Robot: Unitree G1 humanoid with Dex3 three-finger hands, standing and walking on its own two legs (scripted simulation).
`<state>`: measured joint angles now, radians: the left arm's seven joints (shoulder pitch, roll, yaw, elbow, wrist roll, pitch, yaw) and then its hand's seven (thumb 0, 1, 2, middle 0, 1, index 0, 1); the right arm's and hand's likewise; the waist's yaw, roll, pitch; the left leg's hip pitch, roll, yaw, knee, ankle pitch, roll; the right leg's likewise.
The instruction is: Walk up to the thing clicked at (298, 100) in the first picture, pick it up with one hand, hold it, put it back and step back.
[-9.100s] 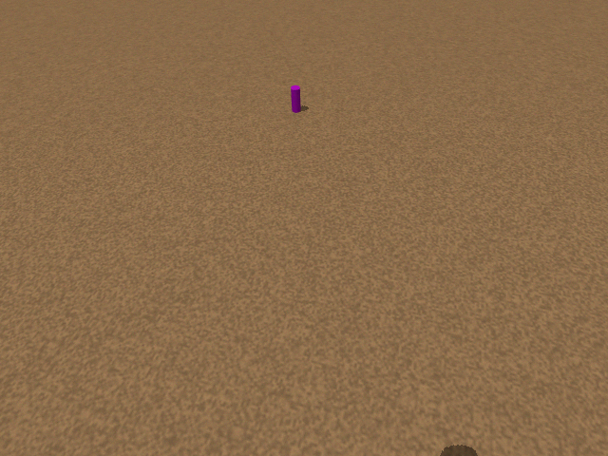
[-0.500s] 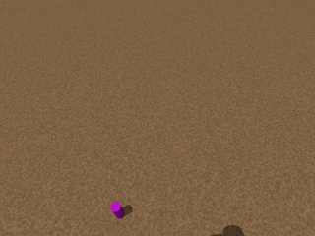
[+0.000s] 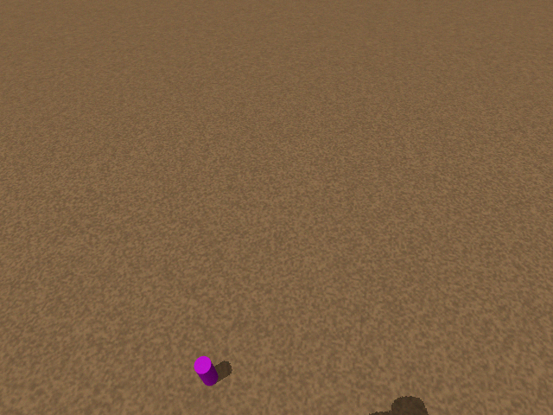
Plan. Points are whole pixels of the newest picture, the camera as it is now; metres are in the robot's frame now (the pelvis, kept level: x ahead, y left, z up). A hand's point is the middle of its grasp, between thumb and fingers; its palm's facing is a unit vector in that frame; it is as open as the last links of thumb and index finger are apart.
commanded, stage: go down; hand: left
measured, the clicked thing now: (206, 371) +0.38 +0.26 -0.71
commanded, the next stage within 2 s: none
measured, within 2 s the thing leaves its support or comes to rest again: neither
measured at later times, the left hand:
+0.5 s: hand out of the picture +0.15 +0.29 -0.21, palm faces +0.10 -0.94 -0.33, open 16.0 cm
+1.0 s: hand out of the picture +0.14 +0.33 -0.24, palm faces +0.17 -0.94 -0.31, open 17.4 cm
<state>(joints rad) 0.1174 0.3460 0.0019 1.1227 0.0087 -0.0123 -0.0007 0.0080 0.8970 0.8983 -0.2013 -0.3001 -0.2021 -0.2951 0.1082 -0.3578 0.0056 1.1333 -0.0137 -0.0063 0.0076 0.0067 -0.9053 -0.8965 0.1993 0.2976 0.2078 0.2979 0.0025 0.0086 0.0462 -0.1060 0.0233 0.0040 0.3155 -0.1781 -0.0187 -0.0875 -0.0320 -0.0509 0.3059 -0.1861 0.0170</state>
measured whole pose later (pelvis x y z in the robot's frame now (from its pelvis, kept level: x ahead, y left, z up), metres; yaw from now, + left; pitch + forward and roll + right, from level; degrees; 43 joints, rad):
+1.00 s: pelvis -0.03 +0.01 -0.14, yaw -1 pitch +23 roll -3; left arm 0.23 0.41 0.41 0.51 -0.05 0.01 -0.18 0.00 -0.56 0.03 -0.08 -0.08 -0.10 -0.06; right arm 0.16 -0.26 -0.01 0.54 -0.01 -0.18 -0.05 0.01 -0.93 -0.90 0.20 0.30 0.21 0.30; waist -0.01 -0.01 -0.14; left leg -1.15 0.04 -0.04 1.34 -0.59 0.00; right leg -1.10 -0.04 -0.05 1.29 -0.58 0.02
